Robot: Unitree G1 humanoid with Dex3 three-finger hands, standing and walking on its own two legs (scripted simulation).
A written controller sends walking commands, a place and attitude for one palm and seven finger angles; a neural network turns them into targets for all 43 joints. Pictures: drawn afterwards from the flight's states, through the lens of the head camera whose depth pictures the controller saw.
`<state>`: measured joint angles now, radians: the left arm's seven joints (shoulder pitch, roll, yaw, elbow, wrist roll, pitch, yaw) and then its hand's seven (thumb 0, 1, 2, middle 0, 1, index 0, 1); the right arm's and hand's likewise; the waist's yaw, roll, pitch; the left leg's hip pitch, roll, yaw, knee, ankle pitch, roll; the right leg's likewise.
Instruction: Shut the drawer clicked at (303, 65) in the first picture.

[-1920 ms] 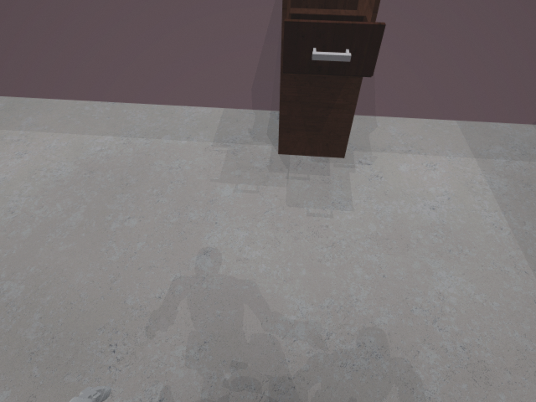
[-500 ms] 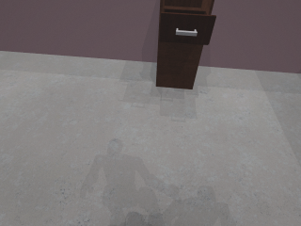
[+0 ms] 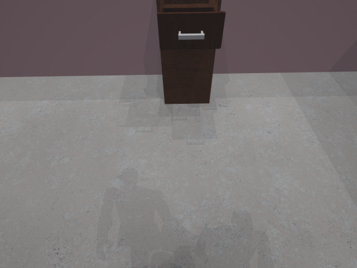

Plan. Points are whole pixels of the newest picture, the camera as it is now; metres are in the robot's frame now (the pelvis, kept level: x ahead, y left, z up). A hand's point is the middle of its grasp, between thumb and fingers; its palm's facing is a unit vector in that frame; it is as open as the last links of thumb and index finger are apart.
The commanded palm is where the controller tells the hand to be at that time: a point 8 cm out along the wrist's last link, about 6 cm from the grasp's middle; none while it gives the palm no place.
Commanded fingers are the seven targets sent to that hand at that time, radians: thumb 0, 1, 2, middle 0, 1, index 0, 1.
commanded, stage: walk to a spot facing it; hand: left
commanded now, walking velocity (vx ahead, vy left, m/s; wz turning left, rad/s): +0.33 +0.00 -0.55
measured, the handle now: (191, 34) +1.17 +0.05 -0.02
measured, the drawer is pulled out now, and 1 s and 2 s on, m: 0.29 0.29 0.29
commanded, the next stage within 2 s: turn to face it in 1.52 s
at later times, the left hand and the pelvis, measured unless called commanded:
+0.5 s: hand (100, 233) +0.23 +0.26 -0.17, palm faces -0.19 -0.96 -0.20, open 7.3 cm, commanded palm none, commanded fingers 0.00 0.90 0.90 -0.20 -0.30 -0.20 -0.30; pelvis +0.18 +0.05 +0.01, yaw -17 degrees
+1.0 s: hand (190, 142) +0.57 +0.02 -0.15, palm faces -0.56 -0.81 -0.18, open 7.3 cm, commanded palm none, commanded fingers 0.00 0.90 0.90 -0.20 -0.30 -0.20 -0.30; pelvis +0.36 -0.05 +0.00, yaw -30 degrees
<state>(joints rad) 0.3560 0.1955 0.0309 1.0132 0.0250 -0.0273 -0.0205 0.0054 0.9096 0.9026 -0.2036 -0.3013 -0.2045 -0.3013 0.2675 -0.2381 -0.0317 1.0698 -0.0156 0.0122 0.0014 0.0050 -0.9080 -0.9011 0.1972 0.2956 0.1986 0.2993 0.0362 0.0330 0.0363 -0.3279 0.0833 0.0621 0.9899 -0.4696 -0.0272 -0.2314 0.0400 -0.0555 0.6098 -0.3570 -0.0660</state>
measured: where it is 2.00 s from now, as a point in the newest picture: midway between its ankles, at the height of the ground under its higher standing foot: (223, 200)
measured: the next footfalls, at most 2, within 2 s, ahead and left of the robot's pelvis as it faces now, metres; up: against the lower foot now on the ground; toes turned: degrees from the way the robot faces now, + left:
left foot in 0.36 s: +0.28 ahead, +0.14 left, +0.00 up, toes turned -6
right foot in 0.88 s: +0.41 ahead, -0.17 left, +0.00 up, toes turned -36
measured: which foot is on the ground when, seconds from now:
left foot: up 0.00-0.34, down 0.36-0.90, up 0.92-1.00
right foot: down 0.00-0.36, up 0.38-0.86, down 0.88-1.00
